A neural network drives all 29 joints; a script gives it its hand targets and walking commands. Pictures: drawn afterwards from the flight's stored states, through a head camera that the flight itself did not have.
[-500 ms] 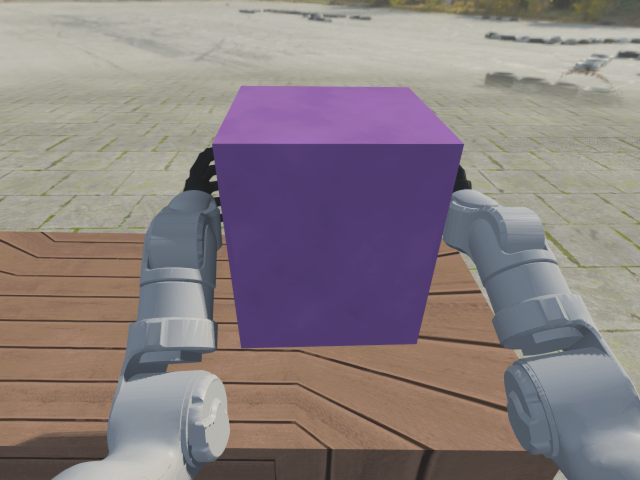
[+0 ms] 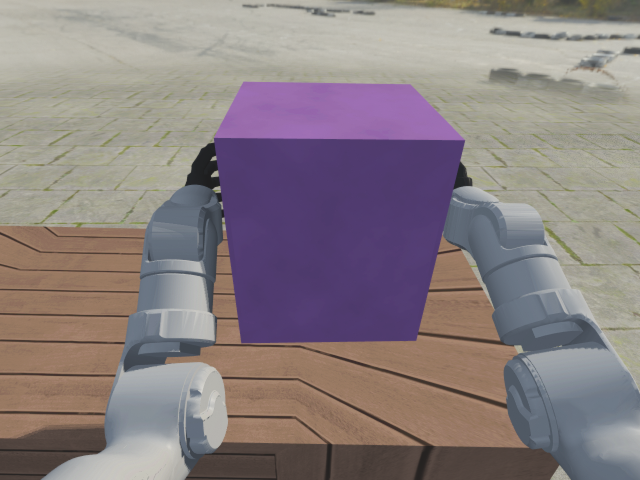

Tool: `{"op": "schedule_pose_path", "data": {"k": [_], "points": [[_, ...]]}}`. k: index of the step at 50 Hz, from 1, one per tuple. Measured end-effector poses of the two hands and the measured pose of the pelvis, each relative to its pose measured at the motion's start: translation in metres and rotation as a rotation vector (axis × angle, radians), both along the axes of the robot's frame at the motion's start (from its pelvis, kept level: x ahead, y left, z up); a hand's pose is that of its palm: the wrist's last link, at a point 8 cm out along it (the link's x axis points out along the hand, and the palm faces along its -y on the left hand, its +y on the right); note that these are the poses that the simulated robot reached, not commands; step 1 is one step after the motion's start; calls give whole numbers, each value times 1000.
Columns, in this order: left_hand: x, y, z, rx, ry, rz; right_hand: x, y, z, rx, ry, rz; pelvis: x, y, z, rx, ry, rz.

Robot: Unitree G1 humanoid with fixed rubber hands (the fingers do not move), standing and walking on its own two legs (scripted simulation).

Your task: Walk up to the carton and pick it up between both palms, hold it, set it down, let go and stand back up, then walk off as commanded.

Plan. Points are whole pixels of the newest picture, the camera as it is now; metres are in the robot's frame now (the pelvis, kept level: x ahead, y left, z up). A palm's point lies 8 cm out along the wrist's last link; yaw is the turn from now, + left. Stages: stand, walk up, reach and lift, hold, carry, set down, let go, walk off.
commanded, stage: hold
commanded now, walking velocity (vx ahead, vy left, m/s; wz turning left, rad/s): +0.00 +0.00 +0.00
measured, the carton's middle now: (328, 209) +0.37 +0.00 +0.25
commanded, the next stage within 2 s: none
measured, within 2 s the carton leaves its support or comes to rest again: neither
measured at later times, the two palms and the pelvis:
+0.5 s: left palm (200, 199) +0.37 +0.15 +0.27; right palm (452, 201) +0.37 -0.15 +0.27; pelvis +0.01 +0.00 +0.00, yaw +0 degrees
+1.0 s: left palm (202, 198) +0.37 +0.15 +0.27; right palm (455, 199) +0.37 -0.15 +0.27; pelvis +0.01 +0.00 +0.00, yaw +0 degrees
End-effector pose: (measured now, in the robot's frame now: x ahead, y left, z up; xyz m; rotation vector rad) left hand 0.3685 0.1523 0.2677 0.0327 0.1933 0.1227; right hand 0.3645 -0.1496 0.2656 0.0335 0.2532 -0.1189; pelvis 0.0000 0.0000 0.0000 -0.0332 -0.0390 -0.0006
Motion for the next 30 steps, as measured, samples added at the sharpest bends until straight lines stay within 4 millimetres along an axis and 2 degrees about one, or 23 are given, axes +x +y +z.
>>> {"op": "schedule_pose_path", "data": {"k": [22,30], "points": [[4,1,2,-7,-8,0,4,1,5,-14,-7,2,5,2,0,0,2,1],[1,1,-1,-4,-12,1,1,1,-1,-8,-10,4,7,3,0,-1,-7,6]]}}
